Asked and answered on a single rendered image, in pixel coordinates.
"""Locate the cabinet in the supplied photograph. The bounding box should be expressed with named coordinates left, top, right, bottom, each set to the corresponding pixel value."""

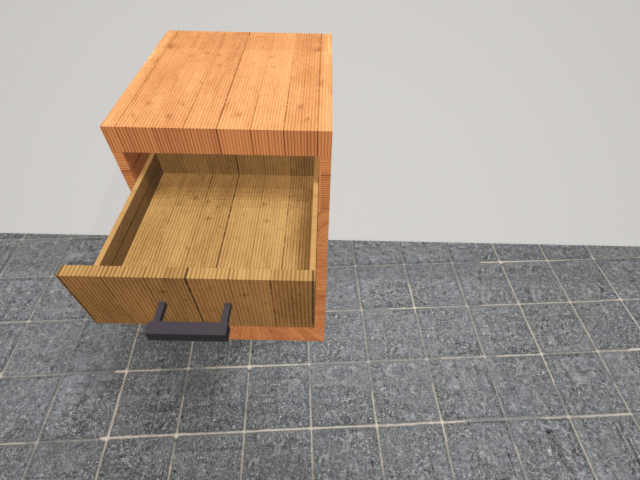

left=100, top=30, right=332, bottom=341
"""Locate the drawer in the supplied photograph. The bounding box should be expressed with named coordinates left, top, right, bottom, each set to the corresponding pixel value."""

left=55, top=153, right=319, bottom=328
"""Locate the handle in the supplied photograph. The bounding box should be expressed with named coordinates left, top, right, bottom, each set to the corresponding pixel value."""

left=145, top=301, right=232, bottom=342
